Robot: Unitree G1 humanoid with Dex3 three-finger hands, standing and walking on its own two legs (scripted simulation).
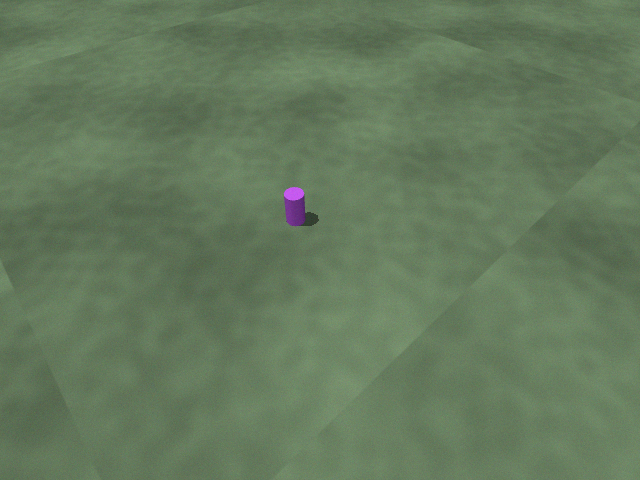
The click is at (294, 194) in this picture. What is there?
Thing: squat round
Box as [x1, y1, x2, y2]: [284, 187, 304, 225]
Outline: 291,187 285,190 284,192 286,220 291,225 299,225 304,221 303,191 300,188
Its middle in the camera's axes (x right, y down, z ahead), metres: -0.11 -0.15 +1.73
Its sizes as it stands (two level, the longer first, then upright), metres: 0.088 0.088 0.155
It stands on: the floor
